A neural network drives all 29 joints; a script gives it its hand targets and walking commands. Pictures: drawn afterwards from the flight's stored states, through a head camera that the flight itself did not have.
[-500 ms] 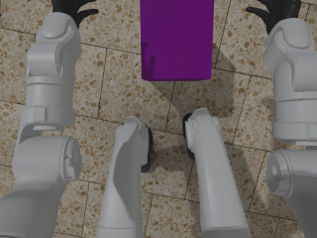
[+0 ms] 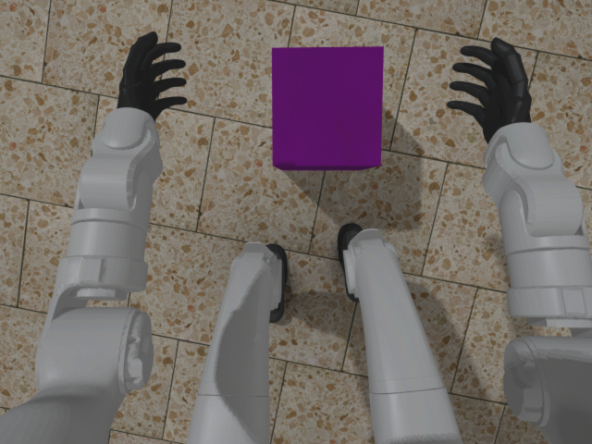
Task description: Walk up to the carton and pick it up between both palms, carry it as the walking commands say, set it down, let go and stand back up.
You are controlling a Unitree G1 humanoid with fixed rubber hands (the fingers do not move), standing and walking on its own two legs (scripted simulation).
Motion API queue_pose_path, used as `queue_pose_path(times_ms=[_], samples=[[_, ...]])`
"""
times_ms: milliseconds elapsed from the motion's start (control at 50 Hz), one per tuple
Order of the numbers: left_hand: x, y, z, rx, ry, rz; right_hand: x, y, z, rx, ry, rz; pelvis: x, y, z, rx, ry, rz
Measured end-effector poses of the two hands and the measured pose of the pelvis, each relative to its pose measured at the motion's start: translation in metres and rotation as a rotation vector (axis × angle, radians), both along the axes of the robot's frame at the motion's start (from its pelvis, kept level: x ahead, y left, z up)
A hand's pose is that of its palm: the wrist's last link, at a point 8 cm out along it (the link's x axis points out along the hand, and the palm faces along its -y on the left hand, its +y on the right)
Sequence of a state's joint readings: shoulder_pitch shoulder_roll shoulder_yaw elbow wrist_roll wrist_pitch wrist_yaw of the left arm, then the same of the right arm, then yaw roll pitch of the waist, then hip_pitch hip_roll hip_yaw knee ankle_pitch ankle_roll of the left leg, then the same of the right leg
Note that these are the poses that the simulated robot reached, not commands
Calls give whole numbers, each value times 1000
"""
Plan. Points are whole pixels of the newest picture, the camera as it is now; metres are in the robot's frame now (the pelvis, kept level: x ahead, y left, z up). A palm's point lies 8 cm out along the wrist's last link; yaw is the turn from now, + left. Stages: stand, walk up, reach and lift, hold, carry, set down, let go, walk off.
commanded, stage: let go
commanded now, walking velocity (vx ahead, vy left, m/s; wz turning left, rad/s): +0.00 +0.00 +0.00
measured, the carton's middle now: (323, 119) +0.51 -0.05 -0.52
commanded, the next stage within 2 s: stand in 1.12 s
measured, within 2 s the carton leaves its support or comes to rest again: neither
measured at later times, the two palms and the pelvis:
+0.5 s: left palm (26, 325) +0.28 +0.21 +0.03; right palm out of the picture +0.24 -0.24 +0.02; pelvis +0.03 -0.01 +0.09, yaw -1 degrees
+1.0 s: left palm (2, 385) +0.25 +0.22 +0.05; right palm out of the picture +0.25 -0.24 +0.05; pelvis +0.09 -0.01 +0.12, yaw -1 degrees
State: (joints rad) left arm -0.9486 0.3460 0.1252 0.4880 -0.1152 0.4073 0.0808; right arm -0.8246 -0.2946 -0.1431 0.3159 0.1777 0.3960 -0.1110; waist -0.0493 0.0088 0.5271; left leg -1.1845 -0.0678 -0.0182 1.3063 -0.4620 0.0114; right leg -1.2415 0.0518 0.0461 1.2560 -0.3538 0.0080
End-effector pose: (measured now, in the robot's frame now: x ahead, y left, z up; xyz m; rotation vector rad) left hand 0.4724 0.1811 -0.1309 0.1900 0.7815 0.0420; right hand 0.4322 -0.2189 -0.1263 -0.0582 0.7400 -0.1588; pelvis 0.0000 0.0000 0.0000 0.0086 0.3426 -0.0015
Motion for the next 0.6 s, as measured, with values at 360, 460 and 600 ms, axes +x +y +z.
queue_pose_path(times_ms=[360, 460, 600], samples=[[-159, 35, 127, 53, 2, 21, -163, -20, 112, -14, 106, 59, 20, -7, 61, 7, -207, -12], [-179, 35, 151, 17, -13, 9, -183, -20, 135, -6, 89, 47, 30, -6, 79, 2, -286, -16], [-213, 34, 167, 11, 8, 16, -195, -17, 160, -26, 76, 72, 50, -7, 99, -4, -388, -20]])
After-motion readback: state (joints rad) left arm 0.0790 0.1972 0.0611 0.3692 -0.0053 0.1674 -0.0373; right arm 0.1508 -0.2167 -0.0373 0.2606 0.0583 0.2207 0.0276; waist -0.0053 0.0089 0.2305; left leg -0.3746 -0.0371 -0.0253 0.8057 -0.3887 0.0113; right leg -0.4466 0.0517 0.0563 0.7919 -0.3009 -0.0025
